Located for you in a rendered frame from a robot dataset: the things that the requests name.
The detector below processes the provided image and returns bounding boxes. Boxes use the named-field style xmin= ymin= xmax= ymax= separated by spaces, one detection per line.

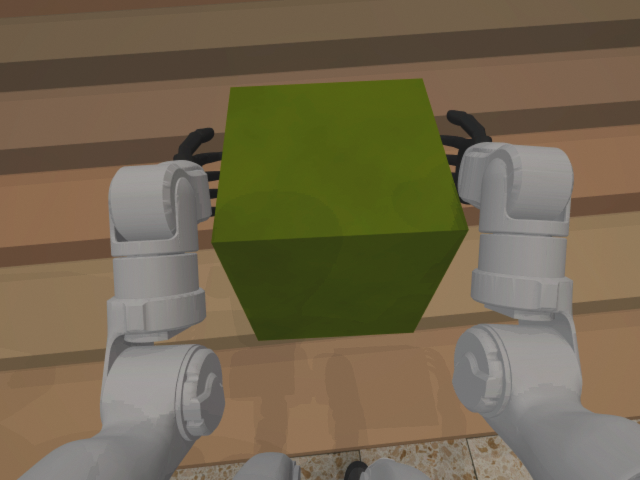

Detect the left robot forearm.
xmin=100 ymin=160 xmax=212 ymax=422

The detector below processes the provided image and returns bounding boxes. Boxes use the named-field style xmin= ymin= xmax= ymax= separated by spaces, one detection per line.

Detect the right robot forearm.
xmin=458 ymin=142 xmax=582 ymax=393

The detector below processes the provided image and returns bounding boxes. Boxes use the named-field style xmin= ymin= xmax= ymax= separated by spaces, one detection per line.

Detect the robot right shin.
xmin=365 ymin=458 xmax=396 ymax=471

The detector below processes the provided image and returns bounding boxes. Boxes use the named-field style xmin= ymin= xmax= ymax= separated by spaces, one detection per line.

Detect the robot left upper arm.
xmin=17 ymin=344 xmax=225 ymax=480

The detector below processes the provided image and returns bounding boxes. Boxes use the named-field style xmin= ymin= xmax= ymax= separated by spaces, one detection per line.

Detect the left robot thigh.
xmin=232 ymin=452 xmax=301 ymax=480

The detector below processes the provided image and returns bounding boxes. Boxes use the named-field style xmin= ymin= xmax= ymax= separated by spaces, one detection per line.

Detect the left robot hand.
xmin=173 ymin=128 xmax=222 ymax=217

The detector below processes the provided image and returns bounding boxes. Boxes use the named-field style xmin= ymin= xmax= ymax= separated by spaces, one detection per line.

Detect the carton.
xmin=211 ymin=78 xmax=469 ymax=341

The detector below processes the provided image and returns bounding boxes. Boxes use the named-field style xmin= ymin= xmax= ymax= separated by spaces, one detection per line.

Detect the right robot hand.
xmin=440 ymin=110 xmax=492 ymax=205

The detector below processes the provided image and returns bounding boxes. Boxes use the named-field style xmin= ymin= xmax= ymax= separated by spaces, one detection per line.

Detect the robot right upper arm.
xmin=452 ymin=324 xmax=640 ymax=480

